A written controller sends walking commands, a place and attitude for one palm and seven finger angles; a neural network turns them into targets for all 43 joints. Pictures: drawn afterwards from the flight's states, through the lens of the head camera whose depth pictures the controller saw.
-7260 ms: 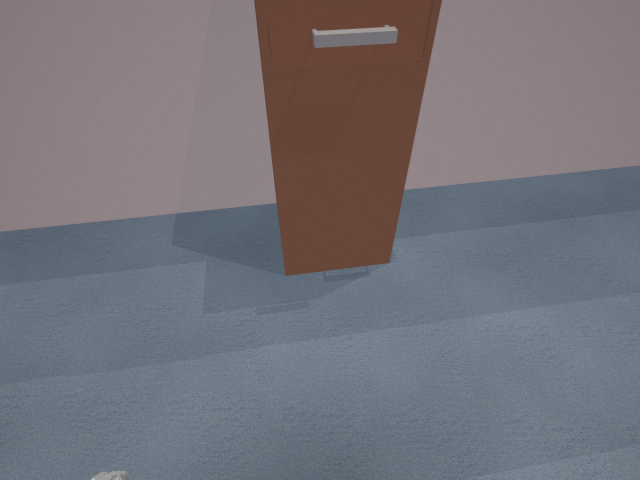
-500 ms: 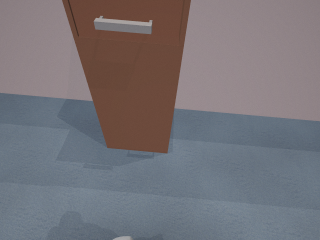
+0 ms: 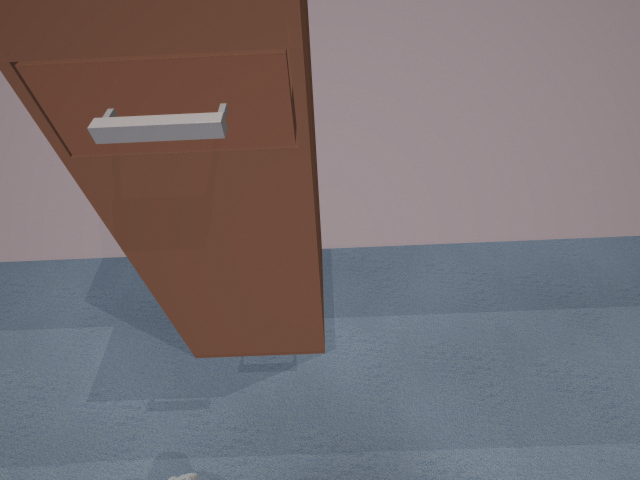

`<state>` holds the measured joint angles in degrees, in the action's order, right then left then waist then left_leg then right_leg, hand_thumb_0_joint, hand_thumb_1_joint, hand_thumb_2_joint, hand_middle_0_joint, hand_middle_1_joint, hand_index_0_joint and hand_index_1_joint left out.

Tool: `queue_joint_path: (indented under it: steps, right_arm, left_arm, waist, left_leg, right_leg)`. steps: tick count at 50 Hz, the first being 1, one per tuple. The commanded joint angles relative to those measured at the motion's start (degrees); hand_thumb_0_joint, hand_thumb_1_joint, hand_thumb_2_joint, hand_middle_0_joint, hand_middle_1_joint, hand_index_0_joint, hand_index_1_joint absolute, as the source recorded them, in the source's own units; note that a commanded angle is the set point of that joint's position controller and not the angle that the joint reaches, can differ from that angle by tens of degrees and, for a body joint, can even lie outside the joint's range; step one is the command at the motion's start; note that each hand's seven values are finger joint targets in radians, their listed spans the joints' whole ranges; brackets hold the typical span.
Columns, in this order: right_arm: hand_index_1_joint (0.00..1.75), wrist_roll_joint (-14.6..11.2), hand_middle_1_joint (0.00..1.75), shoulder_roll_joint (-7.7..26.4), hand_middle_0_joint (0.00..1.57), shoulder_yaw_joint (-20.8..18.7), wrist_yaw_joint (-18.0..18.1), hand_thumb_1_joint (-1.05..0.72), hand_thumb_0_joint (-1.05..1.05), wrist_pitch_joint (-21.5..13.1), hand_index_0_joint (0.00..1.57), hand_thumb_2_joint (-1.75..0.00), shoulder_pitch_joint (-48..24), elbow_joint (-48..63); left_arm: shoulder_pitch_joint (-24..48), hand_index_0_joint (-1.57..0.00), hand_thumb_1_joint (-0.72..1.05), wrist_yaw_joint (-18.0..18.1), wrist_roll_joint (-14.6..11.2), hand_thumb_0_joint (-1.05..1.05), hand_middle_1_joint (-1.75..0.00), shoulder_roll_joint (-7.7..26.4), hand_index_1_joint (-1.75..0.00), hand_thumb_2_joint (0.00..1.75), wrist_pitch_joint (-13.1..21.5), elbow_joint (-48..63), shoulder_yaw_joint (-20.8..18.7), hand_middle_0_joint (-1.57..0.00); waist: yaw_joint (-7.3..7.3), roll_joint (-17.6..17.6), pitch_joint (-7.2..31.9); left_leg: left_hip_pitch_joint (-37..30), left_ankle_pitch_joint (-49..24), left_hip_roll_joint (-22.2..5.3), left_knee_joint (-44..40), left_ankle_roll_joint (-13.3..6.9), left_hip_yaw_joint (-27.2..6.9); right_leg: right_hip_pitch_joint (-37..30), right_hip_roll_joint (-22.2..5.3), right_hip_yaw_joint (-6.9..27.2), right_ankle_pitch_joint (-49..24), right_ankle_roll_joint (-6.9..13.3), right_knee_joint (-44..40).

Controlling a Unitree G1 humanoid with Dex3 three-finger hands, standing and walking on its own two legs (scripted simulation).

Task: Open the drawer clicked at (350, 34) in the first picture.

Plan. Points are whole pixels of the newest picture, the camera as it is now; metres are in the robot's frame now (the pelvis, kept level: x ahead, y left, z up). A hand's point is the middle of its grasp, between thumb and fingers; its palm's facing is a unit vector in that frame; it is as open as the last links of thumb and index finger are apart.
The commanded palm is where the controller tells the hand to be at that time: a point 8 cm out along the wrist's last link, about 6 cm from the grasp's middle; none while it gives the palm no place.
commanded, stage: come to a stop and stand still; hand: left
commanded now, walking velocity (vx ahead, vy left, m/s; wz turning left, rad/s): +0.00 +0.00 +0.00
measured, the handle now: (163, 119) +0.58 +0.25 +0.16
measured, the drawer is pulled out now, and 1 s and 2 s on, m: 0.00 0.00 0.00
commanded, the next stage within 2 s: look again from close up in 1.08 s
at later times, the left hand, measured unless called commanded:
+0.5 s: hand out of the picture +0.07 +0.20 -0.17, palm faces +0.04 -0.97 -0.23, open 7.4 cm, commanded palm none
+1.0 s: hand out of the picture +0.01 +0.15 -0.17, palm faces +0.02 -0.98 -0.20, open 7.3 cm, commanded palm none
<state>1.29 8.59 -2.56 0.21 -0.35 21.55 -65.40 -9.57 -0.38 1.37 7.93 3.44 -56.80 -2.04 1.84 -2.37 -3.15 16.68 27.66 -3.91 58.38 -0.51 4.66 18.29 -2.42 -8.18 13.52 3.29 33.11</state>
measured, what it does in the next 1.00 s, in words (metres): steps on the spot: left foot, then right foot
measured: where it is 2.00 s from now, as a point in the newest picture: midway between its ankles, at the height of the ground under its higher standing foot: outside the picture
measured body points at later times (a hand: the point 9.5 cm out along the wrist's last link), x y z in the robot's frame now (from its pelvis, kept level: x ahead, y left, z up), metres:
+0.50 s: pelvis +0.04 +0.01 +0.00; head +0.07 +0.01 +0.45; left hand +0.07 +0.25 -0.15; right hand +0.14 -0.21 -0.14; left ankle +0.10 +0.13 -0.73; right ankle +0.00 -0.10 -0.70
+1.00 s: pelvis -0.01 -0.03 +0.00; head -0.02 -0.03 +0.45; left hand +0.01 +0.20 -0.15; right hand -0.02 -0.25 -0.15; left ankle +0.07 +0.09 -0.73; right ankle +0.01 -0.12 -0.73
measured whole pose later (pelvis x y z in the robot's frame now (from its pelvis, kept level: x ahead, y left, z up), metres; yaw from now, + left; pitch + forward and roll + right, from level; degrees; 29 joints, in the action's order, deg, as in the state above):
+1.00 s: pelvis -0.01 -0.03 +0.00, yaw +0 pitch -2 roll +0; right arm 1.9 9.0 -0.6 0.5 1.8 20.8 -58.3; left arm -19.7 1.3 1.2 9.8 -0.4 -56.2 -0.5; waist 1.2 0.0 0.8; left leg 20.0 13.9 -1.2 31.4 -1.1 2.1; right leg 14.2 1.1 -5.1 15.0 3.1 30.5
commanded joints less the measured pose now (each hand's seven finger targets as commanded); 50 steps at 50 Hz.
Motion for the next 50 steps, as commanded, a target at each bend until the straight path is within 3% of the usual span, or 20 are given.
queue_joint_path:
  steps: [1, 3, 5, 9, 11, 12, 14, 15, 20, 25, 26, 27, 28, 29, 32, 35, 38, 42, 46, 50]
  right_arm:
    - [0.3, 0.07, 0.3, 2.26, 0.2, -0.52, -0.01, -0.9, 0.0, -1.14, 0.2, -0.9, -1.54, 5.25]
    - [0.3, -0.09, 0.3, 0.37, 0.2, 0.17, 0.36, -0.9, 0.0, -0.33, 0.2, -0.9, 1.28, 3.84]
    - [0.3, -0.6, 0.3, -0.16, 0.2, 0.92, 0.68, -0.9, 0.0, 0.24, 0.2, -0.9, 0.14, 3.9]
    - [0.3, -0.93, 0.3, 2.23, 0.2, 0.39, 1.02, -0.9, 0.0, 1.07, 0.2, -0.9, -2.52, 5.07]
    - [0.3, -0.73, 0.3, 3.84, 0.2, -0.22, 1.18, -0.9, 0.0, 1.03, 0.2, -0.9, -2.29, 5.18]
    - [0.3, -0.67, 0.3, 5.88, 0.2, -0.53, 1.21, -0.9, 0.0, 0.65, 0.2, -0.9, -2.91, 5.63]
    - [0.3, -0.46, 0.3, 9.9, 0.2, -0.92, 1.78, -0.9, 0.0, 0.57, 0.2, -0.9, -4.96, 7.26]
    - [0.3, -0.45, 0.3, 9.97, 0.2, -1.04, 2.23, -0.9, 0.0, 0.53, 0.2, -0.9, -6.37, 7.28]
    - [0.3, 0.05, 0.3, 10.68, 0.2, -1.79, 2.33, -0.9, 0.0, 1.21, 0.2, -0.9, -12.05, 9.75]
    - [0.3, -0.1, 0.3, 10.45, 0.2, -2.14, 1.51, -0.9, 0.0, 1.17, 0.2, -0.9, -12.34, 9.58]
    - [0.3, -1.34, 0.3, 13.08, 0.2, -2.95, 1.94, -0.9, 0.0, 0.32, 0.2, -0.9, -14.67, 12.31]
    - [0.3, -1.2, 0.3, 10.2, 0.2, -1.86, 1.16, -0.9, 0.0, 0.3, 0.2, -0.9, -13.07, 14.76]
    - [0.3, -0.69, 0.3, 5.27, 0.2, -1.05, 0.46, -0.9, 0.0, 0.73, 0.2, -0.9, -9.73, 16.33]
    - [0.3, -0.38, 0.3, 5.52, 0.2, -1.11, 0.28, -0.9, 0.0, 1.04, 0.2, -0.9, -9.55, 16.33]
    - [0.3, -0.53, 0.3, 4.37, 0.2, -0.92, 0.37, -0.9, 0.0, 1.48, 0.2, -0.9, -10.41, 17.13]
    - [0.3, -0.48, 0.3, 4.34, 0.2, -0.29, 0.37, -0.9, 0.0, 1.02, 0.2, -0.9, -5.67, 14.93]
    - [0.3, 0.27, 0.3, 8.27, 0.2, -0.31, 0.37, -0.9, 0.0, 0.63, 0.2, -0.9, -5.27, 14.24]
    - [0.3, 0.41, 0.3, 8.16, 0.2, 0.15, 0.59, -0.9, 0.0, 0.66, 0.2, -0.9, -7.39, 14.28]
    - [0.3, 0.43, 0.3, 4.99, 0.2, 0.85, 0.51, -0.9, 0.0, 0.91, 0.2, -0.9, -1.5, 11.71]
    - [0.3, 0.25, 0.3, 3.72, 0.2, 1.35, 0.68, -0.9, 0.0, 0.6, 0.2, -0.9, 3.01, 8.69]
  left_arm:
    - [-6.79, -0.2, 0.9, 1.71, -0.32, 0.0, -0.3, 6.9, -0.3, 0.9, 0.28, -0.71, -1.57, -0.2]
    - [-5.09, -0.2, 0.9, 2.03, 0.04, 0.0, -0.3, 5.37, -0.3, 0.9, 0.28, -0.41, -1.26, -0.2]
    - [-5.18, -0.2, 0.9, 2.18, -0.02, 0.0, -0.3, 6.66, -0.3, 0.9, -0.49, -1.1, -0.95, -0.2]
    - [-5.12, -0.2, 0.9, 2.77, -0.34, 0.0, -0.3, 9.62, -0.3, 0.9, -2.44, -1.81, -1.75, -0.2]
    - [-5.56, -0.2, 0.9, 2.81, -0.63, 0.0, -0.3, 9.33, -0.3, 0.9, -3.33, -1.89, -1.82, -0.2]
    - [-6.71, -0.2, 0.9, 2.77, -0.62, 0.0, -0.3, 8.19, -0.3, 0.9, -3.78, -1.75, -1.61, -0.2]
    - [-9.1, -0.2, 0.9, 2.96, -0.97, 0.0, -0.3, 5.57, -0.3, 0.9, -4.35, -0.93, -0.92, -0.2]
    - [-8.71, -0.2, 0.9, 2.94, -1.04, 0.0, -0.3, 5.72, -0.3, 0.9, -4.83, -1.2, -0.8, -0.2]
    - [-8.53, -0.2, 0.9, 2.39, -0.69, 0.0, -0.3, 5.5, -0.3, 0.9, -5.31, -1.13, -1.16, -0.2]
    - [-10.24, -0.2, 0.9, 2.17, -0.59, 0.0, -0.3, 4.51, -0.3, 0.9, -4.76, -0.93, -0.62, -0.2]
    - [-15.03, -0.2, 0.9, 3.79, -0.22, 0.0, -0.3, 6.48, -0.3, 0.9, -3.61, -1.46, 0.51, -0.2]
    - [-12.54, -0.2, 0.9, 3.59, 0.43, 0.0, -0.3, 9.37, -0.3, 0.9, -2.5, 0.01, -0.4, -0.2]
    - [-9.66, -0.2, 0.9, 3.64, 0.58, 0.0, -0.3, 11.58, -0.3, 0.9, -2.29, 2.98, -0.63, -0.2]
    - [-7.33, -0.2, 0.9, 3.43, 0.78, 0.0, -0.3, 12.02, -0.3, 0.9, -2.1, 4.74, -0.74, -0.2]
    - [-6.0, -0.2, 0.9, 3.87, 0.53, 0.0, -0.3, 10.68, -0.3, 0.9, -2.11, 6.36, -1.23, -0.2]
    - [-5.4, -0.2, 0.9, 3.4, 0.04, 0.0, -0.3, 10.37, -0.3, 0.9, -3.07, 7.16, -0.8, -0.2]
    - [-8.81, -0.2, 0.9, 3.12, -0.1, 0.0, -0.3, 8.19, -0.3, 0.9, -4.12, 6.76, -0.36, -0.2]
    - [-13.33, -0.2, 0.9, 2.3, 0.03, 0.0, -0.3, 7.54, -0.3, 0.9, -3.56, 4.37, 0.02, -0.2]
    - [-10.68, -0.2, 0.9, 2.21, -0.39, 0.0, -0.3, 9.26, -0.3, 0.9, -2.9, 4.07, -0.35, -0.2]
    - [-8.03, -0.2, 0.9, 2.28, -0.61, 0.0, -0.3, 8.61, -0.3, 0.9, -2.73, 3.29, -0.18, -0.2]
  waist:
    - [-1.67, 6.94, 2.01]
    - [-0.01, 6.87, 2.54]
    - [-0.89, 8.16, 3.31]
    - [-1.4, 9.83, 3.97]
    - [-0.98, 8.29, 3.58]
    - [-1.48, 3.24, 4.12]
    - [-2.41, -7.9, 3.81]
    - [-2.1, -13.35, 4.16]
    - [-2.38, -6.25, 6.34]
    - [-2.33, -6.5, 7.72]
    - [-5.08, 2.08, 7.63]
    - [-3.3, 8.75, 4.97]
    - [-1.3, 19.83, 7.09]
    - [-1.19, 13.58, 8.71]
    - [-0.74, 11.1, 3.7]
    - [0.56, 7.67, -0.36]
    - [-1.35, -7.49, -4.54]
    - [-3.86, -2.03, -2.9]
    - [-0.76, 6.93, -0.99]
    - [0.62, 5.86, -0.71]
  left_leg:
    - [11.81, -7.48, -3.0, 4.99, 0.82, -3.43]
    - [6.21, -7.71, -2.16, -5.01, 2.06, -2.61]
    - [3.04, -8.43, -0.4, -12.68, 2.78, -1.43]
    - [-1.48, -14.33, 1.09, -24.54, 2.87, -1.1]
    - [-6.88, -24.78, 0.24, -31.97, 2.29, -1.55]
    - [-10.09, -36.75, -3.86, -32.93, 0.76, -5.06]
    - [-7.72, -53.2, -14.15, -37.17, -6.08, -13.44]
    - [-7.05, -54.38, -15.6, -40.21, -9.12, -15.93]
    - [-8.47, -46.5, -14.08, -37.9, -10.69, -12.28]
    - [-6.31, -30.7, -11.71, -38.95, -8.31, -11.46]
    - [-9.02, -39.91, -9.44, -22.59, -3.5, -7.43]
    - [-2.37, -28.79, -4.54, -19.92, -0.88, -3.68]
    - [5.28, -6.96, 2.69, -16.92, 0.93, -0.53]
    - [5.27, -4.71, 3.49, -13.7, 1.04, -1.61]
    - [5.81, -5.02, 2.71, -12.93, -0.45, -2.4]
    - [-4.75, -13.3, 2.48, -27.13, -0.66, -1.8]
    - [4.04, -3.49, -5.94, -39.82, -5.12, -15.58]
    - [12.49, 6.59, -3.29, -41.71, -3.8, -12.68]
    - [2.7, -6.59, 2.06, -29.02, -1.36, -4.75]
    - [-2.38, -10.02, 1.73, -28.29, -1.01, -4.69]
  right_leg:
    - [-7.21, -15.32, 14.21, -12.32, 6.42, -20.76]
    - [-4.2, -13.51, 8.96, -24.71, 5.79, -19.07]
    - [-5.2, -12.66, 7.94, -31.94, 5.93, -17.02]
    - [-6.91, -11.61, 7.74, -30.59, 4.83, -11.54]
    - [-4.23, -10.06, 7.82, -24.7, 2.34, -7.23]
    - [-1.21, -7.21, 6.6, -17.22, 0.12, -3.98]
    - [-1.04, -0.71, 2.63, 4.57, -3.75, 3.27]
    - [-0.23, 0.26, 3.52, 15.79, -4.46, 10.78]
    - [3.58, 0.19, 7.48, 17.28, -4.48, 20.6]
    - [-3.47, 0.06, 5.21, 10.35, -4.35, 4.17]
    - [0.11, -2.33, 11.84, 0.95, -3.67, -12.66]
    - [-5.86, -5.19, 11.62, -16.69, -3.87, -14.95]
    - [-7.59, -12.06, 20.4, -24.55, -0.23, -12.18]
    - [-9.46, -12.56, 16.85, -25.85, 3.56, -9.39]
    - [-5.06, -11.53, 16.97, -23.5, 6.45, -7.61]
    - [4.81, -7.17, 13.47, -2.91, 2.75, -8.06]
    - [3.3, 0.74, 7.01, 12.77, -1.01, -4.25]
    - [-6.17, 0.04, 8.59, 11.29, -0.86, -7.13]
    - [3.71, -6.62, 17.61, 22.89, 1.86, -18.43]
    - [7.18, -6.23, 15.18, 20.54, 1.85, -18.38]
